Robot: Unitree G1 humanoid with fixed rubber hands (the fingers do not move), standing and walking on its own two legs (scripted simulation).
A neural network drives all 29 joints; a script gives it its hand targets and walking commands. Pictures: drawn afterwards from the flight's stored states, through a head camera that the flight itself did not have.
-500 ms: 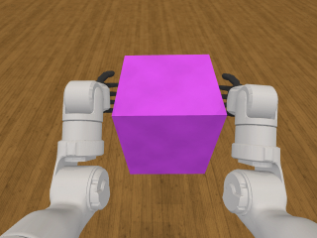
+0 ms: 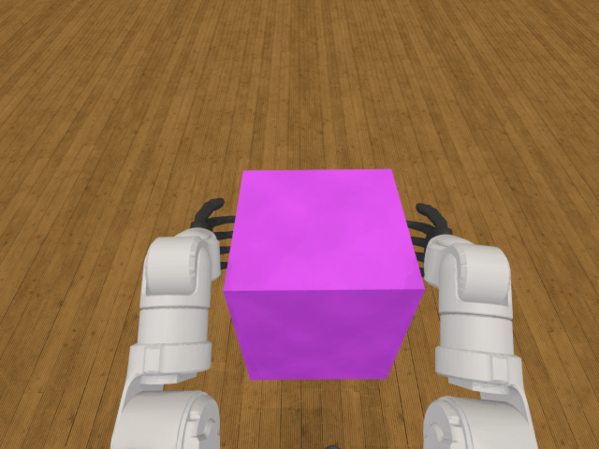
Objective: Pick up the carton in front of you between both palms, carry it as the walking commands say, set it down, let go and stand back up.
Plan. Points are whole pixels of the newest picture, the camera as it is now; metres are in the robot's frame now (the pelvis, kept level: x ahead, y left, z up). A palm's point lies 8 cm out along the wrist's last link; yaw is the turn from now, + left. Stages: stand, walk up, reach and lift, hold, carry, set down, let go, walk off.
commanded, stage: carry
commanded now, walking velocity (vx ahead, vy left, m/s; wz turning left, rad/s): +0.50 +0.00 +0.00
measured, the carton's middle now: (317, 279) +0.35 +0.00 +0.00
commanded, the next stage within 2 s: none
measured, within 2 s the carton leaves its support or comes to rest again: neither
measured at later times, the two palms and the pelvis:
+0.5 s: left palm (217, 117) +0.60 +0.18 +0.09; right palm (393, 130) +0.58 -0.12 +0.10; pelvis +0.33 +0.05 +0.00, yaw -4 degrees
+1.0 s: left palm (263, 45) +0.90 +0.14 +0.08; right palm (395, 52) +0.90 -0.16 +0.07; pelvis +0.64 -0.01 +0.00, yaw +0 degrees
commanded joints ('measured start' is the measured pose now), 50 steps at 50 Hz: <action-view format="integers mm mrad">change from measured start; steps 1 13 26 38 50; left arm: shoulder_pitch -603 -38 -145 -54 -49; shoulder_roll -1176 -971 -993 -937 -1057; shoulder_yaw -688 -808 -802 -818 -822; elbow -274 -492 -407 -434 -415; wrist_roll -479 -433 -423 -411 -432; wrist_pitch -16 -5 21 25 -35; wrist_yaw -251 -310 -304 -281 -306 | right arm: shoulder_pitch -569 -23 -155 -29 -81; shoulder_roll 1176 1039 1063 969 1077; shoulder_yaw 672 844 839 815 871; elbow -242 -489 -410 -417 -422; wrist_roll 391 332 417 377 400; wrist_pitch -13 -23 10 17 -19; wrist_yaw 234 229 292 284 295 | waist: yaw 4 1 -31 -47 -4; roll -55 -160 45 102 -55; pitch -563 -363 -322 -222 -410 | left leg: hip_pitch -386 -263 214 384 -399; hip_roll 66 40 345 244 125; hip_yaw -52 144 -215 64 -35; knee -8 -623 -987 -993 98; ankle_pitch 79 421 62 451 58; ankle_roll -4 -14 129 119 19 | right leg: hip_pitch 777 628 -150 -184 616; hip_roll -342 -226 -161 -111 -395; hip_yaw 472 125 193 26 440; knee -157 -229 602 64 -216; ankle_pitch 396 496 -178 101 125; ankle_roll -92 -16 85 120 -71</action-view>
